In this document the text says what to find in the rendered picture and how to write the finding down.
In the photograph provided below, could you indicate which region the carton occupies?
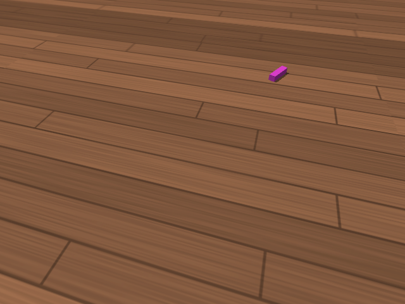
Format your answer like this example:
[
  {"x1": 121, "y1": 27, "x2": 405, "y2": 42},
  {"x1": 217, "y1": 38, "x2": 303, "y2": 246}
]
[{"x1": 268, "y1": 66, "x2": 287, "y2": 82}]

